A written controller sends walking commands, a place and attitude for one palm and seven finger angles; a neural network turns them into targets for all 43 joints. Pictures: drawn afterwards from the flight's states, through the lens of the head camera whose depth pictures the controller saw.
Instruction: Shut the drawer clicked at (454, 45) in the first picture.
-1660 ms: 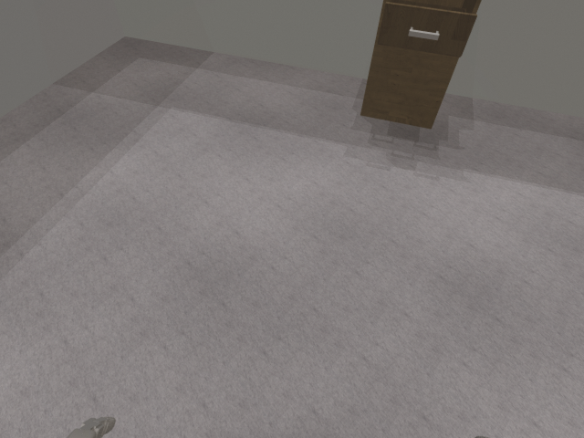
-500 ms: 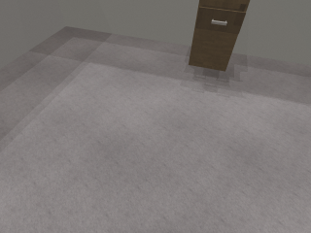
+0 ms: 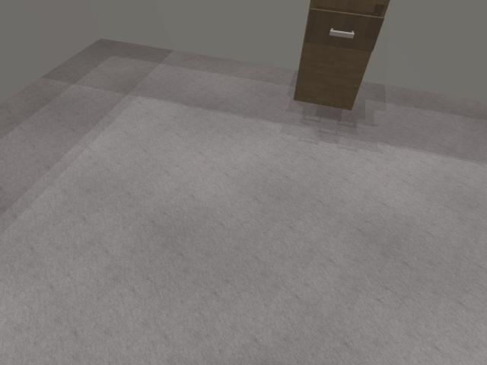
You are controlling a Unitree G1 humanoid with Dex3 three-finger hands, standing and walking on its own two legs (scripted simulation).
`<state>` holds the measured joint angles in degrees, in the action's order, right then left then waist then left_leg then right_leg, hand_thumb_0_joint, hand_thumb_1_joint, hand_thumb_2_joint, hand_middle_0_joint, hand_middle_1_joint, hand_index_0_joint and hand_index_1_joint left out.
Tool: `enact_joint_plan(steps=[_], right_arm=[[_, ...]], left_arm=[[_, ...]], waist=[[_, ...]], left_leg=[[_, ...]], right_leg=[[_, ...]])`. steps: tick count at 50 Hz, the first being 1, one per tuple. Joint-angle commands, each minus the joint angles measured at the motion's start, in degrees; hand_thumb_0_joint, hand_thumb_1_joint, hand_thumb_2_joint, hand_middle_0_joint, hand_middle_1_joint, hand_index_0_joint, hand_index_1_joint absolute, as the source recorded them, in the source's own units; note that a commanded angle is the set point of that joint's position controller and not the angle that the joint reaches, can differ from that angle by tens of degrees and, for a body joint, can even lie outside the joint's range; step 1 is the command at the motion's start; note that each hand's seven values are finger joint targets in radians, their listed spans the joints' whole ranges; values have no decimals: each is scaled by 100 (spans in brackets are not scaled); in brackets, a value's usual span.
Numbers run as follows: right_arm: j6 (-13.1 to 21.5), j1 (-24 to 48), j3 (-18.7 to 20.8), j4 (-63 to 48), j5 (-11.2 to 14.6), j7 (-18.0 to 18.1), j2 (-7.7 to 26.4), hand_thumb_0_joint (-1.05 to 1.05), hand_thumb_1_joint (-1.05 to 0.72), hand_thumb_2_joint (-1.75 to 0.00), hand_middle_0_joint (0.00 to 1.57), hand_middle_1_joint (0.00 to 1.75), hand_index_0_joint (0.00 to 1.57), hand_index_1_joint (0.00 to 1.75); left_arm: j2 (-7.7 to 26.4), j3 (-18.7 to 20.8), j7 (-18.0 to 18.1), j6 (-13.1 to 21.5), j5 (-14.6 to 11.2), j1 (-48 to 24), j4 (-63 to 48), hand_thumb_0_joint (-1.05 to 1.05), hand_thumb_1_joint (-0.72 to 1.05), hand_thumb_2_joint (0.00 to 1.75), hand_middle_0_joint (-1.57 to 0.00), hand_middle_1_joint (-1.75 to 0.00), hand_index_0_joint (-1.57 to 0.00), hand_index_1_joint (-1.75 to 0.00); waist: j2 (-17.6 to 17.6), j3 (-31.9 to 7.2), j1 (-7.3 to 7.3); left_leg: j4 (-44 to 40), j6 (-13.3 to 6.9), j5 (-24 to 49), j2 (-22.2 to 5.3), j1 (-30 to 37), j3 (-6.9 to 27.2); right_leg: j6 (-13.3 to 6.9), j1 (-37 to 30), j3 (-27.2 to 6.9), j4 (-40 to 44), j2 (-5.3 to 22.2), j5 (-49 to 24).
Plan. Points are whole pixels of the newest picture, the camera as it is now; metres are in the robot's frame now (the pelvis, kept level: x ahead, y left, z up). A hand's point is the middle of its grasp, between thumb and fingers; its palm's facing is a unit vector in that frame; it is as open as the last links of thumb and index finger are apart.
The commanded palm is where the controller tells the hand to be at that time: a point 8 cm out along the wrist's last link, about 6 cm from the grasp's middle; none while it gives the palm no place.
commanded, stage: walk to a spot facing it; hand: left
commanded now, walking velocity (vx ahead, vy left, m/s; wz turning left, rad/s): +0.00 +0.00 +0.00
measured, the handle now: (341, 32) +1.77 -0.44 -0.16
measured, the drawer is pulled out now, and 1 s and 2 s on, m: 0.21 0.21 0.21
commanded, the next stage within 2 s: none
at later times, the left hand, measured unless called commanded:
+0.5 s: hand out of the picture +0.08 +0.16 -0.19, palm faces -0.10 -0.97 -0.21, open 7.3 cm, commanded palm none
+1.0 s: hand (172, 268) +0.36 +0.19 -0.19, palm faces -0.34 -0.92 -0.20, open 7.4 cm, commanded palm none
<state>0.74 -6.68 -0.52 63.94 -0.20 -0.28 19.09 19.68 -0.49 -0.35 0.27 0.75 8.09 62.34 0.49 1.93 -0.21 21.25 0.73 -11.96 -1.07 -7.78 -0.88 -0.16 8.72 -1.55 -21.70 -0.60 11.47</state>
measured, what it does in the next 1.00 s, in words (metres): walks ahead, turning right: left foot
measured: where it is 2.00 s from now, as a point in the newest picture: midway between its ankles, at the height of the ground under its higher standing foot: (295, 278)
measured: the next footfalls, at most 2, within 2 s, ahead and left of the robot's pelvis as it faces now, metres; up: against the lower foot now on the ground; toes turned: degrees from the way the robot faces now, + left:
left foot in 0.84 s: +0.38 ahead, +0.07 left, +0.00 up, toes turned -13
right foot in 1.38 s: +0.45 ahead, -0.25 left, +0.00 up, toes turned -41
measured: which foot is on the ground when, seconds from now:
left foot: down 0.00-0.42, up 0.44-0.82, down 0.84-1.00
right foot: down 0.00-0.84, up 0.86-1.00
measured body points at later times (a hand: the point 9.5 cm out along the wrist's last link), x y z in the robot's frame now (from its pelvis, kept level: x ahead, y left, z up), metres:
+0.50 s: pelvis +0.07 -0.03 -0.02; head +0.08 -0.03 +0.43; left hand +0.09 +0.22 -0.17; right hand +0.04 -0.28 -0.18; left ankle +0.02 +0.11 -0.69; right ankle +0.03 -0.11 -0.75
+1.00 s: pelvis +0.27 +0.01 -0.01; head +0.29 +0.03 +0.44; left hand +0.38 +0.24 -0.18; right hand +0.25 -0.24 -0.14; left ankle +0.34 +0.08 -0.75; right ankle +0.16 -0.09 -0.65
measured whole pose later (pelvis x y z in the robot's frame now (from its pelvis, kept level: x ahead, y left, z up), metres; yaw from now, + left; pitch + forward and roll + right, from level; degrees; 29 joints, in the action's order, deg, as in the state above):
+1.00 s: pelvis +0.27 +0.01 -0.01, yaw -25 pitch -1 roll -1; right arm 4.8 -11.6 1.8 56.2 -1.1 0.7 7.6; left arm 14.0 5.4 -1.2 0.4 2.0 17.1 59.8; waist 3.2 2.0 -1.7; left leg 31.3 -1.7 -13.8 -4.6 -16.5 -11.4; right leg -1.8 26.5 0.9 -70.4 1.4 18.6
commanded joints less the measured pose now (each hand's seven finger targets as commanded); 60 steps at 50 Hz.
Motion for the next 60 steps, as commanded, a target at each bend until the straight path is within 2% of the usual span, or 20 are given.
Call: enact_joint_plan(steps=[1, 7, 13, 15, 17, 19, 20, 21, 22, 24, 27, 36, 39, 40, 41, 42, 43, 46, 50, 60], right_arm=[[111, 249, 249, -326, -22, 94, 1189, 0, -90, -90, 20, 30, 20, 30], [-7, -243, 123, -208, -79, 77, 506, 0, -90, -90, 20, 30, 20, 30], [0, -634, 412, -549, -93, 92, 873, 0, -90, -90, 20, 30, 20, 30], [101, -834, 516, -581, -77, 113, 954, 0, -90, -90, 20, 30, 20, 30], [155, -962, 517, -590, -99, 117, 791, 0, -90, -90, 20, 30, 20, 30], [162, -623, 475, -650, -117, 127, 643, 0, -90, -90, 20, 30, 20, 30], [160, -444, 418, -802, -66, 92, 378, 0, -90, -90, 20, 30, 20, 30], [221, -42, 303, -1211, -44, 29, -50, 0, -90, -90, 20, 30, 20, 30], [256, 304, 336, -1309, -67, 61, 187, 0, -90, -90, 20, 30, 20, 30], [264, 387, 359, -1246, -87, 40, -7, 0, -90, -90, 20, 30, 20, 30], [174, -25, 387, -1060, -115, -20, -233, 0, -90, -90, 20, 30, 20, 30], [230, 468, 401, -1423, -44, -148, -517, 0, -90, -90, 20, 30, 20, 30], [310, -125, 446, -1256, -55, -74, -371, 0, -90, -90, 20, 30, 20, 30], [341, -826, 492, -1021, -78, 4, -198, 0, -90, -90, 20, 30, 20, 30], [370, -1698, 611, -799, -149, 93, 324, 0, -90, -90, 20, 30, 20, 30], [359, -2356, 730, -684, -171, 107, 932, 0, -90, -90, 20, 30, 20, 30], [284, -2116, 649, -740, -146, 82, 776, 0, -90, -90, 20, 30, 20, 30], [358, -1145, 416, -847, -148, 121, -222, 0, -90, -90, 20, 30, 20, 30], [475, -1144, 388, -700, -117, 158, -411, 0, -90, -90, 20, 30, 20, 30], [444, -2165, 412, -163, -150, 130, -307, 0, -90, -90, 20, 30, 20, 30]], left_arm=[[1141, 212, 103, 137, -13, -189, -339, 0, 90, 90, -20, -30, -20, -30], [475, 116, 90, -38, 5, 284, -228, 0, 90, 90, -20, -30, -20, -30], [316, 313, -94, -76, 52, 593, -725, 0, 90, 90, -20, -30, -20, -30], [29, 348, -146, -2, 48, 489, -909, 0, 90, 90, -20, -30, -20, -30], [-60, 383, -184, 61, 51, 327, -1026, 0, 90, 90, -20, -30, -20, -30], [-210, 434, -202, 106, 71, 1169, -763, 0, 90, 90, -20, -30, -20, -30], [167, 516, -158, 189, 100, 2089, -480, 0, 90, 90, -20, -30, -20, -30], [809, 649, -35, 267, 70, 2860, -274, 0, 90, 90, -20, -30, -20, -30], [657, 594, 78, 278, -26, 2985, -238, 0, 90, 90, -20, -30, -20, -30], [282, 497, 98, 286, 36, 2349, -404, 0, 90, 90, -20, -30, -20, -30], [13, 452, 118, 370, 73, 1932, -484, 0, 90, 90, -20, -30, -20, -30], [-14, 500, 153, 392, 92, 1879, -322, 0, 90, 90, -20, -30, -20, -30], [56, 572, 135, 356, 66, 1658, -338, 0, 90, 90, -20, -30, -20, -30], [-13, 577, 124, 348, 48, 1621, -357, 0, 90, 90, -20, -30, -20, -30], [-284, 566, 80, 331, 2, 1805, -396, 0, 90, 90, -20, -30, -20, -30], [-596, 520, 9, 318, -32, 2029, -498, 0, 90, 90, -20, -30, -20, -30], [-484, 545, 26, 336, 30, 1750, -618, 0, 90, 90, -20, -30, -20, -30], [-582, 551, -99, 226, 125, 1078, -626, 0, 90, 90, -20, -30, -20, -30], [-760, 538, -137, 6, 141, 1275, -544, 0, 90, 90, -20, -30, -20, -30], [-834, 407, -193, -7, 135, -439, -1003, 0, 90, 90, -20, -30, -20, -30]], waist=[[-74, -332, 19], [-37, -388, 31], [-636, 485, 84], [-1117, 289, 152], [-901, 256, 194], [-626, 127, -286], [634, -170, -679], [2284, -117, -857], [1377, -5, -884], [340, 456, -521], [220, 258, -135], [631, 266, -196], [584, 126, 92], [357, -140, 364], [-576, -840, 649], [-2118, -1374, 681], [-1640, -1106, 596], [-1001, 271, 189], [-725, 58, -113], [-589, 519, 336]], left_leg=[[-365, -212, 669, -598, 132, 563], [-112, -97, -486, -586, 168, 282], [-446, -562, -2585, -1254, 18, 912], [-661, -974, -1732, -1989, 496, 1241], [-298, -1014, -400, -2065, 478, 804], [920, -594, 75, -1607, -422, -107], [2837, -208, -100, -966, -1523, -816], [4556, 108, -2162, -109, -3432, -975], [4823, 24, -1999, -359, -3652, -111], [4913, 80, -1249, -668, -3714, 57], [4337, 225, -625, -680, -3194, -97], [2124, 161, 118, -457, -2273, -337], [1195, 55, 162, -164, -888, -556], [846, -14, 208, -157, 131, -487], [592, -256, -166, -1039, 1574, 520], [-163, -725, -557, -2604, 2228, 2586], [-799, -941, -1903, -2860, 1404, 3057], [-1182, -613, -1922, -2147, -415, 1644], [-1174, -629, -587, -1817, -619, 239], [-1181, -800, 848, -1813, 535, -689]], right_leg=[[-170, 44, -571, 367, 727, -692], [-149, 292, -697, 248, 585, 568], [-245, 1850, -518, -993, -68, 1795], [-99, 2227, 218, -2144, -40, 1435], [-69, 2083, 346, -2128, 219, 1721], [-143, 539, 612, -1097, 129, 932], [-398, -781, -507, -67, 599, 737], [-1066, -1576, -3257, 826, 2134, -138], [-1309, -1442, -3506, 819, 2198, -653], [-1514, -805, -2892, 792, 2002, -228], [-1284, -393, -1899, 854, 1563, -719], [-908, -183, -1194, 764, 1139, -1066], [-769, 124, -1077, 85, 957, -1478], [-650, 449, -915, -824, 693, -1824], [-457, 1249, -606, -2262, 296, -1003], [-195, 2281, 168, -4242, -339, 2045], [-285, 2534, -95, -5005, -149, 2161], [-232, 2761, -67, -5388, 513, 775], [-68, 2504, 68, -4907, 652, 225], [26, 2781, 652, -2287, 723, -233]])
